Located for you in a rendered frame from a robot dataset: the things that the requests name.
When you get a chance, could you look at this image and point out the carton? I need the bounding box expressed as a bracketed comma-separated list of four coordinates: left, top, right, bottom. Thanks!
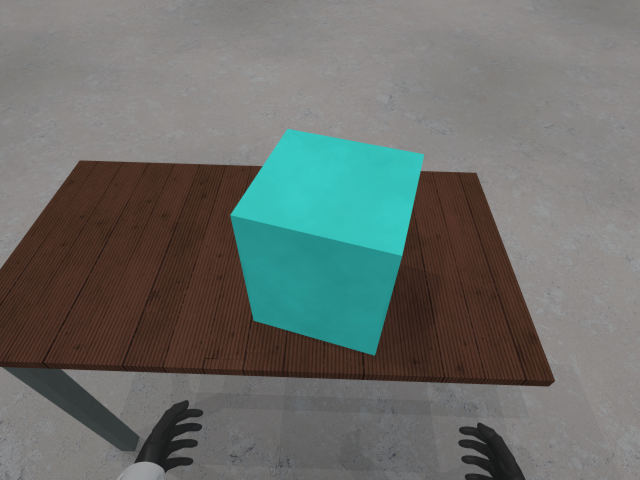
[230, 129, 424, 356]

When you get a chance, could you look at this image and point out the left robot hand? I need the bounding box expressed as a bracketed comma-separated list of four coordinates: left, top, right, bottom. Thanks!
[134, 400, 203, 473]

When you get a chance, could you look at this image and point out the right robot hand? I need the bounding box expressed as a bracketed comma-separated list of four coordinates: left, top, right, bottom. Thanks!
[458, 423, 525, 480]

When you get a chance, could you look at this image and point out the table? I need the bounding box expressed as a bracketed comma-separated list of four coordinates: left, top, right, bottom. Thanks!
[0, 160, 555, 451]

